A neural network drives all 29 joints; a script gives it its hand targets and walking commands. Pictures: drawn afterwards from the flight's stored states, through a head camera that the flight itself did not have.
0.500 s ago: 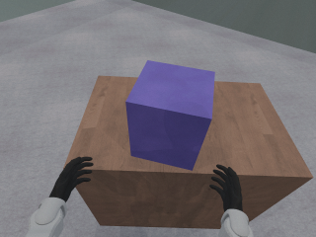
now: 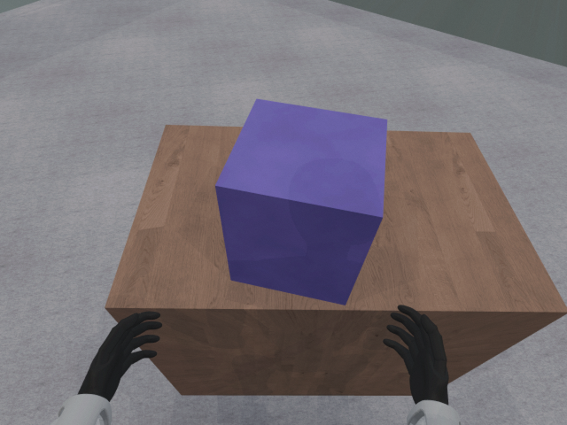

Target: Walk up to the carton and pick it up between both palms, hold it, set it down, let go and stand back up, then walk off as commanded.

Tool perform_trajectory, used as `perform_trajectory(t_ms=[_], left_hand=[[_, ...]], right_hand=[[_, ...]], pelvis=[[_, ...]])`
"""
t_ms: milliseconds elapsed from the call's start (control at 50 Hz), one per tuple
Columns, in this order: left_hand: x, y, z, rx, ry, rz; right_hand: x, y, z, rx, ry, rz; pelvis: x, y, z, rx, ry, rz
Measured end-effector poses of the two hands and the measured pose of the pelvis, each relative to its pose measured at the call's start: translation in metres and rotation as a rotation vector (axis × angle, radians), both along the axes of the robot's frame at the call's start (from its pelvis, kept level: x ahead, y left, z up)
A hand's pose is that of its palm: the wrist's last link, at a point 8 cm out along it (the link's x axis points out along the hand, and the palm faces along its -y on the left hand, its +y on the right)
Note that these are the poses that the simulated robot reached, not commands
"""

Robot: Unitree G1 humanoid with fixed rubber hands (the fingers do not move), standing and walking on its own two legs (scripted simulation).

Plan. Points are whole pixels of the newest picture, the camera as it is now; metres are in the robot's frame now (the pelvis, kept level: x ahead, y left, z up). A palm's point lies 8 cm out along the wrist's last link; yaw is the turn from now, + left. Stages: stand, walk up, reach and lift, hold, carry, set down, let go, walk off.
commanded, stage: set down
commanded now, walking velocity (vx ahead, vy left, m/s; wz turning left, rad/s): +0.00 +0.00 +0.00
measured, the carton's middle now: (302, 206) +0.45 -0.03 +0.03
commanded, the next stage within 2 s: let go in 1.34 s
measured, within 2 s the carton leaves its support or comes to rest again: neither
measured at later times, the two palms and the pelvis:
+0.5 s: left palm (121, 402) +0.16 +0.21 -0.03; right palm (439, 401) +0.16 -0.21 -0.03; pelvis +0.00 -0.02 +0.00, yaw +1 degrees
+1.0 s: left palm (118, 403) +0.16 +0.23 -0.06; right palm out of the picture +0.14 -0.21 -0.07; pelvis +0.01 -0.02 +0.00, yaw +1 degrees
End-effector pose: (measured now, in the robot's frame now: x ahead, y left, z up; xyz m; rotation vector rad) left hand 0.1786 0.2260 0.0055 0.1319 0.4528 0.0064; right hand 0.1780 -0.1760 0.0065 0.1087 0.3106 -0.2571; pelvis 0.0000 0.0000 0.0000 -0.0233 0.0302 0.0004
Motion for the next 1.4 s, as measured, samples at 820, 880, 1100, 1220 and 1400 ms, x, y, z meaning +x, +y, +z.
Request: perform_trajectory(t_ms=[820, 880, 1100, 1220, 1400], left_hand=[[-0.007, 0.001, -0.066, -0.011, 0.253, 0.097], [-0.008, 0.002, -0.066, -0.010, 0.248, 0.103], [-0.025, -0.004, -0.060, 0.030, 0.285, 0.094], [-0.043, -0.007, -0.066, 0.043, 0.338, 0.107], [-0.057, -0.004, -0.074, 0.070, 0.397, 0.169]], right_hand=[[-0.016, -0.026, -0.058, -0.075, 0.272, 0.092], [-0.019, -0.027, -0.058, -0.085, 0.258, 0.099], [-0.051, -0.047, -0.075, -0.072, 0.309, 0.085], [-0.053, -0.049, -0.077, -0.070, 0.316, 0.118], [-0.037, -0.050, -0.083, -0.080, 0.349, 0.194]], pelvis=[[0.023, -0.017, -0.001, 0.006, 0.011, 0.009], [0.022, -0.016, -0.001, 0.005, 0.008, 0.009], [0.004, -0.019, 0.000, 0.009, -0.017, 0.009], [-0.008, -0.023, -0.001, 0.014, -0.037, 0.009], [-0.009, -0.028, -0.002, 0.020, -0.053, 0.012]])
